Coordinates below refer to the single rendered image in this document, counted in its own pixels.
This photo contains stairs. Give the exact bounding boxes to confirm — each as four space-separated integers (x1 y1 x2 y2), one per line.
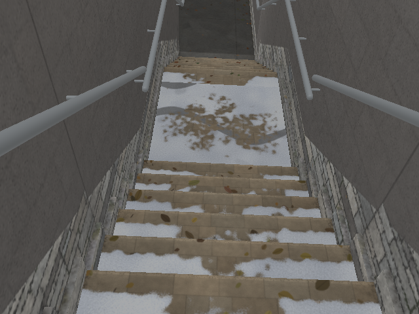
167 56 273 72
76 160 382 314

